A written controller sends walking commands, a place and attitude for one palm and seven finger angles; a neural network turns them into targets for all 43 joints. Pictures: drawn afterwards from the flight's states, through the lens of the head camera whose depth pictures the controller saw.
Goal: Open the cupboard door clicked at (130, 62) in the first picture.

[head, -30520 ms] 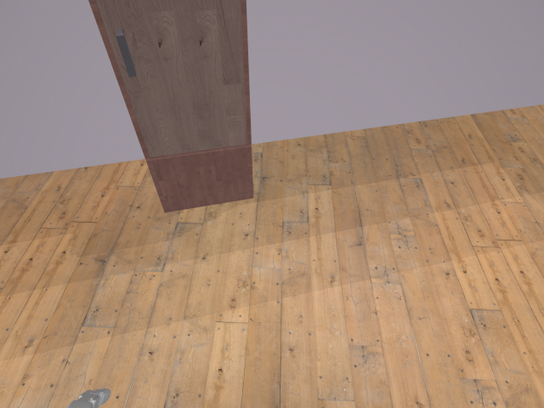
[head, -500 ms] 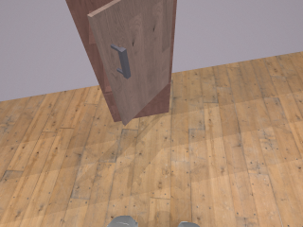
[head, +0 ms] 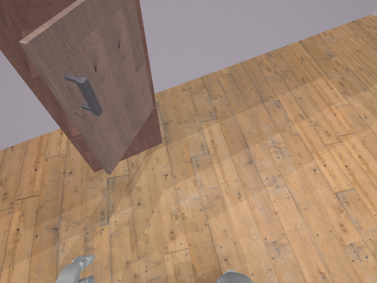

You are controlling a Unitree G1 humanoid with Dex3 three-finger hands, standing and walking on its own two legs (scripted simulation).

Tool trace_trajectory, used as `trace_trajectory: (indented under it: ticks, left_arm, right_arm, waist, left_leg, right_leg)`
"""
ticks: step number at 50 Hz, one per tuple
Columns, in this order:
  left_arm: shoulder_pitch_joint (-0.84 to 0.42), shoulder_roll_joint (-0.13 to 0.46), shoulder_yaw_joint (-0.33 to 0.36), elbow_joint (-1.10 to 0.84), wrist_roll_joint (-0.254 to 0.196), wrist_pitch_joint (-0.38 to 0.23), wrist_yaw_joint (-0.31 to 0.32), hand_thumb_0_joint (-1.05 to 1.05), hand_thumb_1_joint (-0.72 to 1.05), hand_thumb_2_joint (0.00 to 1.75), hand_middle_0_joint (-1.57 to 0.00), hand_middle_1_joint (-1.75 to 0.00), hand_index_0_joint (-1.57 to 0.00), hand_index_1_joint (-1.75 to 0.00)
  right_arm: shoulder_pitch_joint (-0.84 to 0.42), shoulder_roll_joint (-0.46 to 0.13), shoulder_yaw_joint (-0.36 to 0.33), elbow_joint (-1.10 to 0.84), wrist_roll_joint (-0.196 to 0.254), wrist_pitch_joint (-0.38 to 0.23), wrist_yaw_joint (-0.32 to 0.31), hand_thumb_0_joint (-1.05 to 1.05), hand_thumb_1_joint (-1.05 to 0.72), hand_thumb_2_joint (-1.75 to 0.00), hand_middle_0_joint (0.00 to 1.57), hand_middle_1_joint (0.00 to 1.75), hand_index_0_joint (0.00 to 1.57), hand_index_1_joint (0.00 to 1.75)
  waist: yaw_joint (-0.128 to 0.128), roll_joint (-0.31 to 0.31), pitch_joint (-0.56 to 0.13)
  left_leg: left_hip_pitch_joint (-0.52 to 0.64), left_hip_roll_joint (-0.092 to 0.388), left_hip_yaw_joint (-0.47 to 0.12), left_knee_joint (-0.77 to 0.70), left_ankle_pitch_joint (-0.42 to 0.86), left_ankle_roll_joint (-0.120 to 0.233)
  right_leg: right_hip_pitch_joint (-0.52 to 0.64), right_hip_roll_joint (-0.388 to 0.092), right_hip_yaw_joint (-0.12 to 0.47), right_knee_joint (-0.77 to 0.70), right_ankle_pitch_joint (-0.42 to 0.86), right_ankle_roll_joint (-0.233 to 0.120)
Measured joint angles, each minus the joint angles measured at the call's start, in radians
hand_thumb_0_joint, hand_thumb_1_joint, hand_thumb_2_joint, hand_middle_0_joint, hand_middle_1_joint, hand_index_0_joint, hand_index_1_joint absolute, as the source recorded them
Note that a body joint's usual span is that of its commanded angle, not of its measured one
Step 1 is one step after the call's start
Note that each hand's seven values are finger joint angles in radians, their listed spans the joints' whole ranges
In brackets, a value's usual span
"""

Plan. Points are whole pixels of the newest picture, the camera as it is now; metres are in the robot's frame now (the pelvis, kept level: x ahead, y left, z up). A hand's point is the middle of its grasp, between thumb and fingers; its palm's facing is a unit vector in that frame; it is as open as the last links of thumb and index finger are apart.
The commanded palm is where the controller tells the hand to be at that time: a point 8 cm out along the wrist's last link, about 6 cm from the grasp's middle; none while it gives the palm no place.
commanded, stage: walk to a spot facing it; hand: left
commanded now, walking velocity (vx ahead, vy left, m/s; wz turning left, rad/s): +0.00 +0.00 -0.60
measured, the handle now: (84, 95) +0.53 +0.32 +0.03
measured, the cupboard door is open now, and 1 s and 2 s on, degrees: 40 40 40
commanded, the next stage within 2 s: none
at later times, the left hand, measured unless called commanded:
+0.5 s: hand (134, 245) +0.20 +0.16 -0.16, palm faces -0.32 -0.92 -0.21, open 7.4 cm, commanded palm none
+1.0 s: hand (170, 205) +0.31 +0.08 -0.16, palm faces -0.60 -0.78 -0.16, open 7.4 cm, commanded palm none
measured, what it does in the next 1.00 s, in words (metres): walks ahead, turning right: right foot, then left foot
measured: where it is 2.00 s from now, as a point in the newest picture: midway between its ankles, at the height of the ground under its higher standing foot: (265, 238)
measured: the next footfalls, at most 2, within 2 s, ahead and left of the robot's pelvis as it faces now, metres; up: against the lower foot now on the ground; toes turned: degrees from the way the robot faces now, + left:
right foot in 0.04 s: +0.06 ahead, -0.13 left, +0.00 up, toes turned -3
left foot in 0.30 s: +0.09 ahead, +0.14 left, +0.00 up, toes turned -10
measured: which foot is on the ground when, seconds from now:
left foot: down 0.00-0.02, up 0.04-0.28, down 0.30-0.54, up 0.56-0.80, down 0.82-1.00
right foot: up 0.00-0.02, down 0.04-0.30, up 0.32-0.52, down 0.54-0.82, up 0.84-1.00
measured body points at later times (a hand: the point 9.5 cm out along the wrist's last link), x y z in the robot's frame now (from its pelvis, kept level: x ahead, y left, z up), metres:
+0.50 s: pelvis +0.03 +0.00 +0.00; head +0.09 -0.01 +0.45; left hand +0.22 +0.21 -0.14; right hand -0.01 -0.27 -0.14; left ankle +0.05 +0.14 -0.73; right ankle -0.01 -0.12 -0.70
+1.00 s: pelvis +0.11 -0.03 +0.01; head +0.17 -0.03 +0.46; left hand +0.34 +0.12 -0.14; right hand -0.03 -0.24 -0.11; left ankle +0.13 +0.09 -0.73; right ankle +0.03 -0.15 -0.65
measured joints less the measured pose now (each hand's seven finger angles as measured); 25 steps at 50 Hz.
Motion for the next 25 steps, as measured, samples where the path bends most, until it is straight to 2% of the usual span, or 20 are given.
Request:
trace_trajectory:
  ticks: [1,2,5,7,10,14,15,16,18,20,22,25]
  left_arm:
    - [0.008,0.006,-0.003,-0.007,0.000,-0.007,-0.002,0.00,0.91,0.90,-0.20,-0.30,-0.20,-0.30]
    - [0.017,0.017,-0.003,-0.014,0.004,-0.018,0.002,0.00,0.91,0.90,-0.20,-0.30,-0.20,-0.30]
    - [0.016,-0.001,-0.007,0.001,0.004,-0.024,0.025,0.00,0.91,0.90,-0.20,-0.30,-0.20,-0.30]
    - [0.026,-0.008,-0.011,0.005,0.009,-0.014,0.036,0.00,0.91,0.90,-0.20,-0.30,-0.20,-0.30]
    - [0.041,-0.012,-0.016,0.016,0.013,-0.007,0.043,0.00,0.91,0.90,-0.20,-0.30,-0.20,-0.30]
    - [0.055,-0.021,-0.022,0.029,0.007,0.009,0.038,0.00,0.91,0.90,-0.21,-0.30,-0.20,-0.30]
    - [0.058,-0.027,-0.025,0.028,0.002,0.014,0.034,0.00,0.91,0.90,-0.21,-0.30,-0.20,-0.30]
    - [0.049,-0.025,-0.025,0.032,0.000,0.020,0.030,0.00,0.91,0.90,-0.21,-0.30,-0.20,-0.30]
    - [0.031,-0.015,-0.018,0.032,0.000,0.027,0.020,0.00,0.91,0.90,-0.21,-0.30,-0.20,-0.30]
    - [0.013,-0.012,-0.012,0.029,0.002,0.024,0.012,0.00,0.91,0.90,-0.21,-0.30,-0.20,-0.30]
    - [-0.001,-0.015,-0.013,0.019,0.001,0.021,0.005,0.00,0.91,0.90,-0.20,-0.30,-0.20,-0.30]
    - [-0.006,-0.021,-0.018,0.005,-0.002,0.009,-0.003,0.00,0.91,0.90,-0.20,-0.30,-0.20,-0.30]
  right_arm:
    - [0.012,-0.006,-0.003,-0.002,0.005,0.003,0.003,0.00,-0.90,-0.90,0.20,0.30,0.20,0.30]
    - [0.020,-0.008,-0.007,-0.003,0.011,0.008,0.006,0.00,-0.90,-0.90,0.20,0.30,0.20,0.30]
    - [-0.016,-0.036,-0.020,0.014,0.028,0.032,0.004,0.00,-0.91,-0.90,0.20,0.30,0.20,0.30]
    - [-0.032,-0.039,-0.022,0.014,0.030,0.032,0.005,0.00,-0.91,-0.90,0.20,0.30,0.20,0.30]
    - [-0.048,-0.030,-0.020,0.000,0.033,0.022,0.008,0.00,-0.91,-0.90,0.20,0.30,0.20,0.30]
    - [-0.038,-0.024,-0.013,-0.020,0.034,-0.004,0.006,0.00,-0.91,-0.90,0.20,0.30,0.20,0.30]
    - [-0.024,-0.031,-0.013,-0.026,0.029,-0.013,0.004,0.00,-0.91,-0.90,0.20,0.30,0.20,0.30]
    - [-0.019,-0.025,-0.013,-0.021,0.022,-0.019,0.000,0.00,-0.91,-0.90,0.20,0.30,0.20,0.30]
    - [-0.004,-0.008,-0.002,-0.011,0.010,-0.019,-0.001,0.00,-0.91,-0.90,0.20,0.30,0.20,0.30]
    - [0.020,0.003,0.005,-0.004,0.002,-0.018,0.000,0.00,-0.91,-0.90,0.20,0.30,0.20,0.30]
    - [0.038,0.005,0.008,0.002,-0.002,-0.014,0.000,0.00,-0.91,-0.90,0.20,0.30,0.20,0.30]
    - [0.055,-0.004,0.006,0.007,-0.001,-0.008,0.004,0.00,-0.91,-0.90,0.20,0.30,0.20,0.30]
  waist:
    - [-0.004,0.000,-0.009]
    - [-0.005,-0.017,-0.021]
    - [-0.017,0.003,0.006]
    - [-0.020,-0.015,0.010]
    - [-0.022,-0.058,0.007]
    - [-0.032,-0.079,-0.014]
    - [-0.037,-0.060,-0.029]
    - [-0.039,-0.065,-0.027]
    - [-0.034,-0.079,-0.017]
    - [-0.030,-0.073,-0.014]
    - [-0.026,-0.053,-0.009]
    - [-0.025,-0.018,-0.011]
  left_leg:
    - [-0.014,0.005,0.012,0.044,-0.027,-0.005]
    - [-0.048,-0.004,0.026,0.129,-0.065,-0.005]
    - [-0.160,-0.030,-0.033,0.429,-0.185,0.007]
    - [-0.206,-0.050,-0.029,0.493,-0.182,0.006]
    - [-0.212,-0.074,-0.012,0.386,-0.144,0.001]
    - [-0.125,-0.090,-0.008,0.068,0.015,0.007]
    - [-0.107,-0.076,-0.025,0.000,0.036,0.031]
    - [-0.114,-0.075,-0.020,0.017,0.043,0.044]
    - [-0.101,-0.065,-0.001,0.030,0.045,0.046]
    - [-0.077,-0.043,0.008,0.004,0.054,0.036]
    - [-0.056,-0.016,0.017,-0.019,0.062,0.025]
    - [-0.042,0.022,0.044,-0.007,0.044,0.007]
  right_leg:
    - [0.040,-0.004,0.000,-0.089,0.088,-0.012]
    - [0.056,-0.012,0.026,-0.138,0.142,-0.036]
    - [0.040,0.017,0.058,-0.094,0.096,-0.050]
    - [0.048,0.020,0.092,-0.126,0.107,-0.045]
    - [0.055,0.019,0.150,-0.177,0.145,-0.037]
    - [0.038,0.037,0.203,-0.163,0.142,-0.015]
    - [0.016,0.053,0.196,-0.127,0.104,-0.016]
    - [-0.011,0.050,0.184,-0.050,0.020,-0.014]
    - [-0.061,0.039,0.140,0.129,-0.081,-0.005]
    - [-0.082,0.024,0.082,0.222,-0.112,0.006]
    - [-0.068,0.009,0.031,0.201,-0.119,0.009]
    - [0.004,0.000,-0.015,0.032,-0.053,0.000]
